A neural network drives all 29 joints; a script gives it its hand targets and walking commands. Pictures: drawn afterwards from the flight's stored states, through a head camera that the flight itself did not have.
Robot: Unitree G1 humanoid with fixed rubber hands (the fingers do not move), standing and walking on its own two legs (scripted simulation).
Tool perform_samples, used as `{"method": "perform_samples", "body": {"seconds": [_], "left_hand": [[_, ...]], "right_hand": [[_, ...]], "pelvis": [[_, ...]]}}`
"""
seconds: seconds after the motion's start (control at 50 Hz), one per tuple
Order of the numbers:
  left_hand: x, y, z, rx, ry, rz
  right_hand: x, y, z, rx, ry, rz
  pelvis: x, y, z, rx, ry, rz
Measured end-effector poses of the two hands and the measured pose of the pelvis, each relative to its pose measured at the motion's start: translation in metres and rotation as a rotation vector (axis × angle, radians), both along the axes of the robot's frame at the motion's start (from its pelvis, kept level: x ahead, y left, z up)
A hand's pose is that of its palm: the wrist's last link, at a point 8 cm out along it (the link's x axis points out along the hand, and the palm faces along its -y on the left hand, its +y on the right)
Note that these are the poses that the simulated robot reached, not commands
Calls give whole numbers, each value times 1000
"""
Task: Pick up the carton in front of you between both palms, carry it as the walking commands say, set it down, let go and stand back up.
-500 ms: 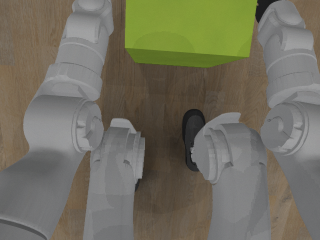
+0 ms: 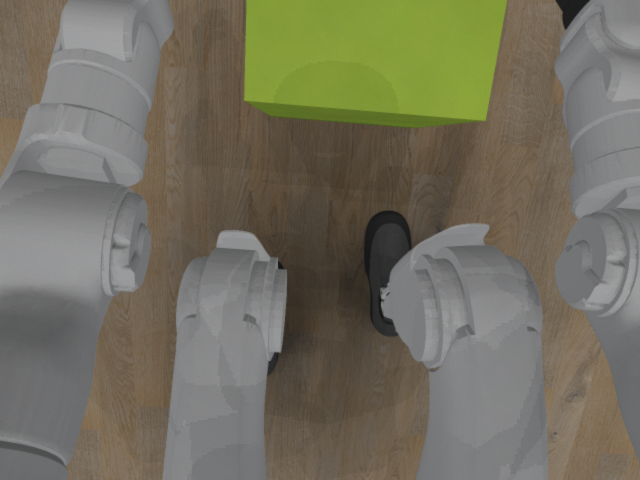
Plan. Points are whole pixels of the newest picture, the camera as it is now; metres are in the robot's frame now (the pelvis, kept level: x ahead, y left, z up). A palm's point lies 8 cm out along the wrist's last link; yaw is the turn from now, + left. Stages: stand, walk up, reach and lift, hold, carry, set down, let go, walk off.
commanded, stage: set down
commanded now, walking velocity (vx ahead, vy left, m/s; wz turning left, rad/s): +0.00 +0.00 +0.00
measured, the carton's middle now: (360, 23) +0.53 -0.06 -0.24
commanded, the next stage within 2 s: let go in 0.94 s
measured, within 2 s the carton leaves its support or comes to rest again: neither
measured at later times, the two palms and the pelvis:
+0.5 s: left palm out of the picture +0.58 +0.13 +0.02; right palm out of the picture +0.52 -0.27 +0.01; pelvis +0.01 +0.00 +0.12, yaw +0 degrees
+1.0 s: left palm out of the picture +0.58 +0.14 +0.17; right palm out of the picture +0.51 -0.26 +0.16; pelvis +0.04 +0.00 +0.26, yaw -1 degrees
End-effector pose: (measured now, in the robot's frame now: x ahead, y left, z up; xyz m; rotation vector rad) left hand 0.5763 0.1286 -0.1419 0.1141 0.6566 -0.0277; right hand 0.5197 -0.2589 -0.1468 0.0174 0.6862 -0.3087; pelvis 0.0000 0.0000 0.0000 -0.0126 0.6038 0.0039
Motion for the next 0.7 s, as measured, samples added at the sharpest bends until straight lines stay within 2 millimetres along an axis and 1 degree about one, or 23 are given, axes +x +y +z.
{"method": "perform_samples", "body": {"seconds": [0.08,0.14,0.24,0.32,0.36,0.48,0.56,0.7], "left_hand": [[2,-2,24,21,-32,-1],[3,-4,46,18,-37,13],[6,-11,87,20,-40,10],[4,-14,112,20,-23,9],[2,-14,124,17,-19,11],[5,-5,158,10,-22,23],[7,2,180,23,-38,17],[9,2,223,13,-39,-1]], "right_hand": [[8,5,27,9,-49,4],[9,8,48,6,-55,9],[2,1,82,0,-48,-14],[-7,-4,106,-1,-37,-14],[-8,-5,119,1,-41,-12],[-3,-8,156,-10,-53,-3],[0,-8,176,-2,-49,5],[1,-8,222,-8,-60,9]], "pelvis": [[-1,-1,10,5,12,-13],[-1,-1,22,12,32,-18],[4,-1,50,19,83,-22],[8,-1,75,27,124,-31],[8,-1,87,30,140,-33],[12,-2,118,38,172,-38],[16,-3,138,40,193,-38],[24,-3,178,33,195,-38]]}}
